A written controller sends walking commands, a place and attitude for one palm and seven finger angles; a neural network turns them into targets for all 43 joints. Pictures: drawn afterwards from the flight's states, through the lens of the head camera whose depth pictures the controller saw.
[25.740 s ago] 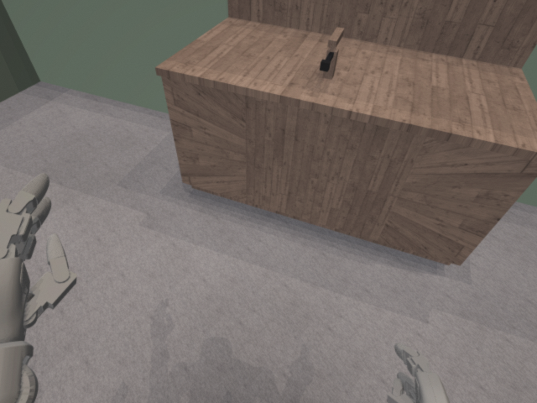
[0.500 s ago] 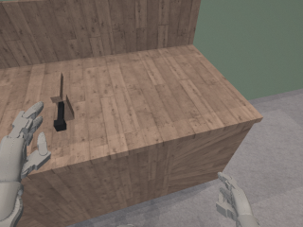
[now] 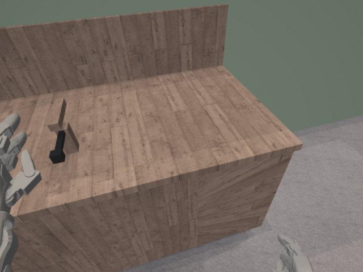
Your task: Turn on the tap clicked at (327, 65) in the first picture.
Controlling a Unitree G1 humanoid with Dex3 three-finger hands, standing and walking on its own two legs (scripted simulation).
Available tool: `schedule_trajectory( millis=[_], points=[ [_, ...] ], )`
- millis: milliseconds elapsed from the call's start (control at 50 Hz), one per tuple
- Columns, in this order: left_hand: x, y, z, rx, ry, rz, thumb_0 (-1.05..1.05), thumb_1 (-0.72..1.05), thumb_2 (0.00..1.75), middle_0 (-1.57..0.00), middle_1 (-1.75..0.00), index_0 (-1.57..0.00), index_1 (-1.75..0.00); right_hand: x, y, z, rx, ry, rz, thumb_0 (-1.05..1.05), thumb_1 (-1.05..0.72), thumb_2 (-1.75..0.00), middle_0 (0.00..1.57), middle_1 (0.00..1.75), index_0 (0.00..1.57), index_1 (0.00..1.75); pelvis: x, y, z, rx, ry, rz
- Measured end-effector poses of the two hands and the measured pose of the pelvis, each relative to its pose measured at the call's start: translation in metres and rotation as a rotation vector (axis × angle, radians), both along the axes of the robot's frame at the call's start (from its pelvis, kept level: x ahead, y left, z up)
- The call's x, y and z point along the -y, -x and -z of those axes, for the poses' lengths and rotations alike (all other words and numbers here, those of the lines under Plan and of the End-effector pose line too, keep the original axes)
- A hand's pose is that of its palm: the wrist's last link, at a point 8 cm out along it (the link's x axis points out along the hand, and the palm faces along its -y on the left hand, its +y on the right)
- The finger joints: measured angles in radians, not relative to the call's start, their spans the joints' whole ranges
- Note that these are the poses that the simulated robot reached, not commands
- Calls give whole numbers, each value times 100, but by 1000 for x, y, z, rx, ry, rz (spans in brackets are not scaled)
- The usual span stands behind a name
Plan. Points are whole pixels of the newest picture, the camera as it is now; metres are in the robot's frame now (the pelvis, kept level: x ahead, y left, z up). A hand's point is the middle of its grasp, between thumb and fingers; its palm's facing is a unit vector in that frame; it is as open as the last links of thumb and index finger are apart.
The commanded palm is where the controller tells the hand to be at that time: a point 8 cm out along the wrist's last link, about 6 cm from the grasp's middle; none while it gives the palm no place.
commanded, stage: turn the palm inward beside the body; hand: left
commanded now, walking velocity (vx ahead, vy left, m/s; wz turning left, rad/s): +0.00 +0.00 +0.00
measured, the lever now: (57, 156) +0.37 +0.39 +0.05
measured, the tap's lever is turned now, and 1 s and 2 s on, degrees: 0 0 0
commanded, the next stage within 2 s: reach beside the lever's end, fingers flat in 1.36 s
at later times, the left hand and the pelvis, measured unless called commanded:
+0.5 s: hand (47, 171) +0.24 +0.29 +0.16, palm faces +0.48 -0.86 -0.17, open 7.4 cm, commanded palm +0.19 +0.32 +0.17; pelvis +0.06 +0.04 +0.01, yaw +0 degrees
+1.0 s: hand (42, 190) +0.20 +0.28 +0.15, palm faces +0.53 -0.84 -0.09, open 7.4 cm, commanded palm +0.14 +0.31 +0.16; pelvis +0.02 +0.04 +0.01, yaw +1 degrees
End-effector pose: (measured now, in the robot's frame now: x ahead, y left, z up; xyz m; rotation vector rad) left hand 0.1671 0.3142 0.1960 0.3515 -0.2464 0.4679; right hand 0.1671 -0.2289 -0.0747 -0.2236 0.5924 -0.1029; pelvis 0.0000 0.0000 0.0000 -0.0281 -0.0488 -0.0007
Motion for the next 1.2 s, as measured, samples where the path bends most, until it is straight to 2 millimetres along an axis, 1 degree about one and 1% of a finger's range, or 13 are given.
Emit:
schedule_trajectory(
  millis=[60,100,180,280,380,440,500,620,740,860,960,1080,1200],
  points=[
    [-6,-4,5,-38,27,-25,1,89,90,-22,-30,-21,-30,9,-3,1,-16,20,25,2,-91,-89,20,30,21,30,-1,-12,-1,-7,-5,-3],
    [-8,-9,12,-85,48,-30,1,89,90,-21,-30,-21,-30,11,-9,0,-15,30,36,2,-91,-89,20,30,21,30,-4,-20,-3,-14,-8,-2],
    [-4,-21,22,-133,79,-1,1,89,90,-21,-30,-21,-30,6,-27,-9,18,41,31,2,-91,-89,20,30,20,30,-10,-35,-7,-41,-16,2],
    [4,-33,20,-94,89,44,2,89,90,-21,-30,-21,-30,-14,-56,-24,82,31,-16,2,-91,-89,20,30,20,30,-19,-49,-11,-76,-22,6],
    [-1,-33,18,-77,121,21,1,89,90,-21,-30,-21,-30,-38,-82,-34,123,1,-57,2,-91,-89,20,30,21,30,-30,-58,-12,-89,-19,6],
    [-8,-30,23,-94,152,-13,1,89,90,-21,-30,-21,-30,-53,-93,-36,128,-12,-84,2,-91,-89,20,30,21,30,-36,-59,-13,-89,-16,3],
    [-10,-28,28,-111,181,-34,1,89,90,-21,-30,-21,-30,-67,-98,-39,127,-17,-113,2,-91,-89,20,30,21,30,-41,-57,-14,-86,-13,-2],
    [-7,-23,33,-115,207,-24,2,89,90,-21,-30,-21,-30,-87,-94,-41,113,-21,-151,2,-91,-89,20,30,21,30,-47,-47,-14,-79,-6,-6],
    [-6,-13,33,-110,221,-30,2,89,90,-21,-30,-21,-30,-92,-78,-38,92,-29,-147,2,-91,-89,20,30,21,30,-48,-36,-14,-64,-1,-4],
    [-5,1,39,-119,261,-59,2,89,90,-21,-30,-21,-30,-85,-59,-33,70,-21,-129,2,-90,-89,20,30,21,30,-46,-25,-13,-48,2,-8],
    [0,10,39,-103,271,-77,2,90,90,-21,-30,-21,-30,-74,-49,-32,72,-8,-120,2,-91,-89,20,30,21,30,-40,-18,-11,-34,4,-14],
    [9,15,36,-96,267,-72,2,90,90,-21,-30,-21,-30,-63,-46,-31,93,-6,-112,2,-91,-89,20,30,21,30,-33,-14,-10,-22,4,-19],
    [18,16,36,-105,271,-70,2,90,90,-21,-30,-21,-30,-54,-50,-33,116,-11,-111,2,-91,-89,20,30,21,30,-25,-18,-10,-19,3,-23]
  ],
)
